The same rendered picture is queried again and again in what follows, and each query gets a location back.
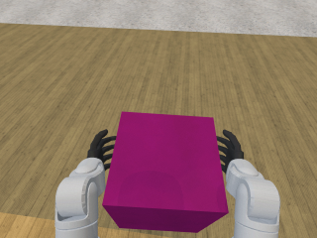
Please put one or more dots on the right robot hand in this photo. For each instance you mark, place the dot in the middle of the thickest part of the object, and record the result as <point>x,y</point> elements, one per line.
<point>233,150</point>

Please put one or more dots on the left robot forearm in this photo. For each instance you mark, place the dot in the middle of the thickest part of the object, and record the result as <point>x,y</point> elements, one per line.
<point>76,201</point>

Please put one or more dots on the left robot hand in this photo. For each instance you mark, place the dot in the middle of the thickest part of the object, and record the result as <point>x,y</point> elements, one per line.
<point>97,150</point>

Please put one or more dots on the carton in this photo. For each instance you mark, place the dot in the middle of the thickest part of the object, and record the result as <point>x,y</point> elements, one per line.
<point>165,173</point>

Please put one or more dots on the right robot forearm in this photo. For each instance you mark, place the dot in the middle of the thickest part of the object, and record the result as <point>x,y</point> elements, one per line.
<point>257,201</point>

